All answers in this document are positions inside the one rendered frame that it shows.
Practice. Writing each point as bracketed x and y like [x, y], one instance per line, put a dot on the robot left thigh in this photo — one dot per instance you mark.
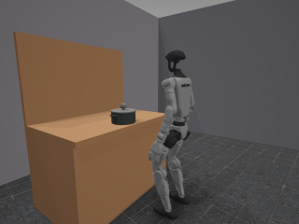
[169, 142]

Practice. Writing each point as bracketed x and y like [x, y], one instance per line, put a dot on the right robot forearm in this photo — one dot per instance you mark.
[186, 118]

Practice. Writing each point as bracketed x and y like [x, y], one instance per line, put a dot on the lid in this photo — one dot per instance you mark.
[122, 111]

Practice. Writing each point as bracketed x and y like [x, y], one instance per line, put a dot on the table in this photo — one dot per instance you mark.
[84, 169]

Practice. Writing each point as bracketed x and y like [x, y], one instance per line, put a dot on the right robot foot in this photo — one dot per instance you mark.
[175, 196]

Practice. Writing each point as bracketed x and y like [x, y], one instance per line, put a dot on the pot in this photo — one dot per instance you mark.
[123, 118]

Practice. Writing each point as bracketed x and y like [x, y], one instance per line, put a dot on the knob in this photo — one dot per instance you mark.
[123, 105]

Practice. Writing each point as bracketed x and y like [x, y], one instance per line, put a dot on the robot right upper arm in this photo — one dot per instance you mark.
[191, 95]

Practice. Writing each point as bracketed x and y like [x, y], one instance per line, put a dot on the left robot hand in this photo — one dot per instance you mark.
[156, 148]

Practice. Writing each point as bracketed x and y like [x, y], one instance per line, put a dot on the robot left upper arm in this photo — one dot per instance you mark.
[169, 90]

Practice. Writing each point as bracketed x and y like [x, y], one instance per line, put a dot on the left robot forearm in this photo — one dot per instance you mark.
[168, 120]

